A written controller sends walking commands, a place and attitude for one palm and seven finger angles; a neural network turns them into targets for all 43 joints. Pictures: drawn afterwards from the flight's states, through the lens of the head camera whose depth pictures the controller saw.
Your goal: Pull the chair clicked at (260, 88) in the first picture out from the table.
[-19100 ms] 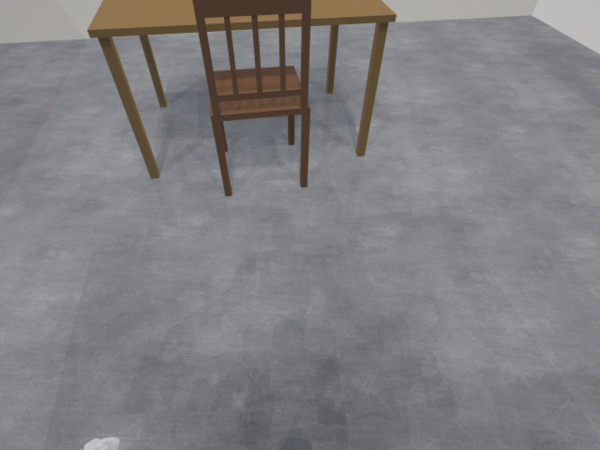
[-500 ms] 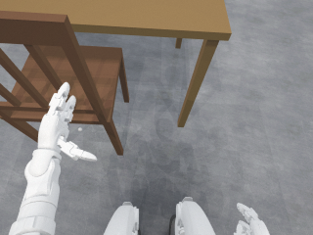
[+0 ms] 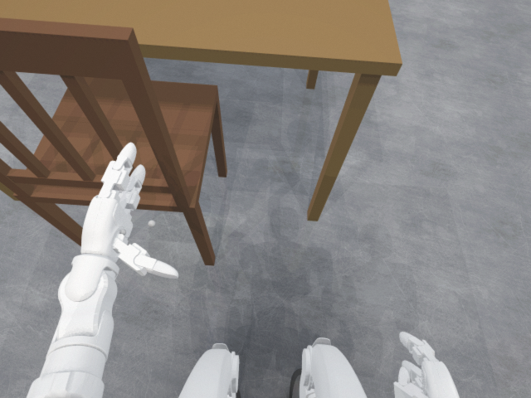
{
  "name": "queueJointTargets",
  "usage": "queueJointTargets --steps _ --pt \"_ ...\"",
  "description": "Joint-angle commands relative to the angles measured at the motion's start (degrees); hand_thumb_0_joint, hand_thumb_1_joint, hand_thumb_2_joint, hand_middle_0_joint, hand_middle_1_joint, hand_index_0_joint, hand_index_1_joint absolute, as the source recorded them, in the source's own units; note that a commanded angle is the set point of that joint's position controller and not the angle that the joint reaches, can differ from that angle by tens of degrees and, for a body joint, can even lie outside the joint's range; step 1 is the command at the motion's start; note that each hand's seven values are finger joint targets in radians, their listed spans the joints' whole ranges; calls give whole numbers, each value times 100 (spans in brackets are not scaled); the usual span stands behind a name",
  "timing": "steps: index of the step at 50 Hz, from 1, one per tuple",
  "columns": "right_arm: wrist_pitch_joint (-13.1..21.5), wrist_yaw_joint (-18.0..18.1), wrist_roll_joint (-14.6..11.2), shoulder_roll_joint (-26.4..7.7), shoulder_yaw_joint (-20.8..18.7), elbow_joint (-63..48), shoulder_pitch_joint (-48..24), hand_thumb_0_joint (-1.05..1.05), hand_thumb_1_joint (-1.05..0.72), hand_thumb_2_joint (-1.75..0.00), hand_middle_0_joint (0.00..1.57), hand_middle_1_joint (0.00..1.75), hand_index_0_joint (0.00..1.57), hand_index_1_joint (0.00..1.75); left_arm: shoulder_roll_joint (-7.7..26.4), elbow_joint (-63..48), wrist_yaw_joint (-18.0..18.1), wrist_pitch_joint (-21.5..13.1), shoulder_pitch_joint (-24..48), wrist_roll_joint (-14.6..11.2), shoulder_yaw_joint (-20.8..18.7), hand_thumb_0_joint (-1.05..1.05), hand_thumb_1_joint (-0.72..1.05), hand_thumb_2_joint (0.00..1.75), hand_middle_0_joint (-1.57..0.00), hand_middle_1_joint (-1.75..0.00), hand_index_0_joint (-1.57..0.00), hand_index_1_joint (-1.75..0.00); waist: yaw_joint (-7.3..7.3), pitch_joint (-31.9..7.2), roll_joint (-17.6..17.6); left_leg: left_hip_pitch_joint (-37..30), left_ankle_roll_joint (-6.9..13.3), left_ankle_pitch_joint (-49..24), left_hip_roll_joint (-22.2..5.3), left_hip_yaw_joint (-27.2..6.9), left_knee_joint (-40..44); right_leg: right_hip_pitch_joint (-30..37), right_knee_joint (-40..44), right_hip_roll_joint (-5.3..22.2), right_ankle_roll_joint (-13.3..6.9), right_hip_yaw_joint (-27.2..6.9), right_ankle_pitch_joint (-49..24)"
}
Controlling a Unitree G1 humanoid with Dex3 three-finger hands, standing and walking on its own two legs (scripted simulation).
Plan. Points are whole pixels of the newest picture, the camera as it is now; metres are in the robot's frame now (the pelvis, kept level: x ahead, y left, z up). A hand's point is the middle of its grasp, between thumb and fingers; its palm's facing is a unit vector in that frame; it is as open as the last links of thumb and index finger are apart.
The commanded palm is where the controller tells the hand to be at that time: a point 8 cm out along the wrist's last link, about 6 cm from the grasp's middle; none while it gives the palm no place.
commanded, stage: push the fingers through the gap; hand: left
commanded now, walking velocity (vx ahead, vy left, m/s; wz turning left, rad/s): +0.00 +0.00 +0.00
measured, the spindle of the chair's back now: (53, 133) +0.52 +0.38 +0.01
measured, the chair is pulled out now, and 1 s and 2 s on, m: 0.00 0.00 0.00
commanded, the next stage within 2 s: hook a spindle and tug to test in 1.56 s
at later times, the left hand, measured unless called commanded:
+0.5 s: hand (157, 189) +0.41 +0.19 +0.02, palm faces -0.04 -1.00 -0.04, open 16.9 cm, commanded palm +0.39 +0.23 +0.02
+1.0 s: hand (163, 166) +0.45 +0.18 +0.02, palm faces -0.03 -1.00 -0.02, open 16.9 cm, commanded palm +0.43 +0.23 +0.02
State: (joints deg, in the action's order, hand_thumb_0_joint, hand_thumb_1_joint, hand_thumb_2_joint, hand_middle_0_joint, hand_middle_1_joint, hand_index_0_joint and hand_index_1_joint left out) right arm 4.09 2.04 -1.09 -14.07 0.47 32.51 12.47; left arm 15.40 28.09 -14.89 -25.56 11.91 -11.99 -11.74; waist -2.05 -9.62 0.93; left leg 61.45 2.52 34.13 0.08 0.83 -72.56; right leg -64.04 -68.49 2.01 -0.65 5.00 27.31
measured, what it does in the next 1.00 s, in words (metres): stands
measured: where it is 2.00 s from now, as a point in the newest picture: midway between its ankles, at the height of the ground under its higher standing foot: outside the picture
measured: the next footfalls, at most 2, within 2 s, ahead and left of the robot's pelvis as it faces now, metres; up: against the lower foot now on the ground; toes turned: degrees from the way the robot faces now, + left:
none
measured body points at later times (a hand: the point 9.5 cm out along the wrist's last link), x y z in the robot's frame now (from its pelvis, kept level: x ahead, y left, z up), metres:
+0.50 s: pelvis +0.00 +0.00 +0.00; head +0.13 +0.01 +0.43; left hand +0.41 +0.24 +0.03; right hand +0.10 -0.27 -0.12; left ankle +0.00 +0.09 -0.63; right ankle +0.05 -0.12 -0.63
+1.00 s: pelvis +0.00 +0.00 -0.01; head +0.14 +0.02 +0.42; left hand +0.45 +0.24 +0.03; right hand +0.07 -0.26 -0.12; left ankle +0.00 +0.09 -0.63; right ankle +0.05 -0.12 -0.63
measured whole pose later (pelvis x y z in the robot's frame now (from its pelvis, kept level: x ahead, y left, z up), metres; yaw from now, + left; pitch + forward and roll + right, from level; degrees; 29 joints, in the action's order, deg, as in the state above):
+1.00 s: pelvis +0.00 +0.00 -0.01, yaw -1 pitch +26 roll -3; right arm 0.1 1.6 0.0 -14.5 1.1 35.7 15.7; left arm 21.5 51.5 -15.3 -27.1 35.7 -9.1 -18.5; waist -6.1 -8.8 1.3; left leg 65.7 2.8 34.1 -0.5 1.0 -73.6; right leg -68.2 -68.7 1.3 -0.4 4.8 26.6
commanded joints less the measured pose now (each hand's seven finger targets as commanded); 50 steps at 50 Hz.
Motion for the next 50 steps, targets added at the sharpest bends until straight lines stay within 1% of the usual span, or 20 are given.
queueJointTargets --steps 1,6,10,12,14,21,24,25,27,29,33,35,37,40,42,43,44,45,46,50 --pt "218 96 6 -935 -363 -479 303 0 -90 -90 20 30 20 30 968 -1038 59 -401 1833 -9 -324 0 -50 30 -6 -8 -6 -8 -219 -2159 124 -1122 -222 -1929 -34 -455 1026 1400 635 -162 -87 -299 -1130" --pt "224 125 27 -922 -330 -435 333 0 -90 -90 20 30 20 30 1221 -826 48 -439 2148 16 -520 0 -50 30 -6 -8 -6 -8 -127 -2431 380 -1173 -225 -2072 2 -406 994 1574 600 -159 -119 -353 -1271" --pt "214 101 9 -931 -337 -410 410 0 -90 -90 20 30 20 30 1038 -545 -50 -344 2242 -43 -352 0 -50 30 -6 -8 -6 -8 -206 -2494 327 -1216 -220 -2240 -22 -429 986 1564 607 -164 -108 -332 -1393" --pt "164 105 -2 -969 -339 -372 451 0 -90 -90 20 30 20 30 1298 -278 -66 -290 2268 -28 -587 0 -50 30 -6 -8 -6 -8 -184 -2393 183 -1017 -211 -2132 -24 -382 988 1666 646 -161 -91 -362 -1421" --pt "130 112 -4 -963 -324 -352 477 0 -90 -90 20 30 20 30 1345 -107 -62 -263 2532 -19 -639 0 -50 30 -6 -8 -6 -8 -236 -2332 46 -804 -172 -1962 -9 -337 957 1756 674 -151 -73 -399 -1388" --pt "88 82 32 -971 -322 -277 623 0 -90 -90 20 30 20 30 1493 48 -100 -450 3054 30 -708 0 -50 30 -6 -8 -6 -8 -265 -2677 384 -1088 -198 -2275 -31 -363 921 1663 599 -173 -91 -404 -1552" --pt "47 63 21 -993 -331 -222 665 0 -90 -90 20 30 20 30 1421 320 -102 -423 3122 39 -640 0 -50 30 -6 -8 -6 -8 -317 -2467 391 -1080 -206 -2148 -47 -366 943 1477 650 -176 -87 -384 -1388" --pt "40 63 32 -1005 -329 -191 709 0 -90 -90 20 30 20 30 1405 398 -94 -425 3295 47 -609 0 -50 30 -6 -8 -6 -8 -397 -2441 293 -1031 -191 -2132 -51 -407 936 1436 631 -181 -86 -354 -1352" --pt "-3 68 33 -1029 -336 -181 734 0 -90 -90 20 30 20 30 1564 579 -55 -423 3392 91 -752 0 -50 30 -6 -8 -6 -8 -364 -2431 299 -1008 -199 -2095 -45 -397 948 1431 644 -175 -81 -371 -1329" --pt "-27 62 46 -1013 -335 -189 774 0 -90 -90 20 30 20 30 1614 497 -29 -458 3513 102 -799 0 -50 30 -6 -8 -6 -8 -326 -2709 383 -1087 -195 -2242 -34 -374 923 1582 623 -168 -83 -395 -1485" --pt "-94 46 63 -1013 -319 -143 848 0 -90 -90 20 30 20 30 1689 776 -12 -487 3676 132 -878 0 -50 30 -6 -8 -6 -8 -374 -2642 291 -1031 -185 -2324 -41 -377 888 1592 621 -192 -72 -397 -1570" --pt "-128 48 78 -1037 -312 -153 895 0 -90 -90 20 30 20 30 1960 796 -15 -520 3720 160 -1052 0 -50 30 -6 -8 -6 -8 -334 -2771 321 -976 -183 -2424 -47 -390 873 1695 551 -200 -93 -407 -1686" --pt "-155 25 75 -1008 -316 -150 906 0 -90 -90 20 30 20 30 1721 761 -58 -531 3792 170 -856 0 -50 30 -6 -8 -6 -8 -361 -2814 553 -1263 -219 -2616 -72 -400 893 1532 567 -197 -87 -376 -1733" --pt "-202 8 81 -1046 -328 -111 966 0 -90 -90 20 30 20 30 1765 911 -70 -498 3836 138 -911 0 -50 30 -6 -8 -6 -8 -434 -2740 362 -1264 -210 -2662 -97 -451 872 1445 576 -217 -87 -341 -1702" --pt "-239 0 73 -1032 -323 -119 979 0 -90 -90 20 30 20 30 1744 1036 -82 -482 3804 172 -905 0 -50 30 -6 -8 -6 -8 -393 -2695 439 -1271 -233 -2677 -96 -439 905 1431 585 -206 -85 -335 -1704" --pt "-247 -4 79 -1024 -313 -98 970 0 -90 -90 20 30 20 30 1601 1068 -84 -473 4018 154 -786 0 -50 30 -6 -8 -6 -8 -499 -2616 369 -1211 -205 -2559 -90 -430 882 1373 619 -208 -64 -339 -1649" --pt "-260 9 84 -1046 -323 -75 995 0 -90 -90 20 30 20 30 1768 1151 -69 -478 4091 182 -916 0 -50 30 -6 -8 -6 -8 -482 -2574 301 -1126 -201 -2445 -95 -430 872 1379 613 -213 -68 -343 -1579" --pt "-260 14 95 -1061 -310 -66 1010 0 -90 -90 20 30 20 30 1779 1108 -60 -521 4293 195 -859 0 -50 30 -6 -8 -6 -8 -528 -2578 420 -1188 -204 -2473 -96 -484 875 1237 581 -217 -87 -332 -1521" --pt "-268 5 105 -1046 -311 -56 1013 0 -90 -90 20 30 20 30 1784 1130 -47 -547 4354 227 -885 0 -50 30 -6 -8 -6 -8 -479 -2621 600 -1314 -233 -2521 -94 -479 886 1178 576 -211 -93 -321 -1493" --pt "-303 -1 136 -1063 -310 -15 1066 0 -90 -90 20 30 20 30 1871 1222 -3 -617 4635 241 -925 0 -50 30 -6 -8 -6 -8 -552 -2741 609 -1400 -238 -2664 -100 -516 831 1122 544 -221 -98 -306 -1549"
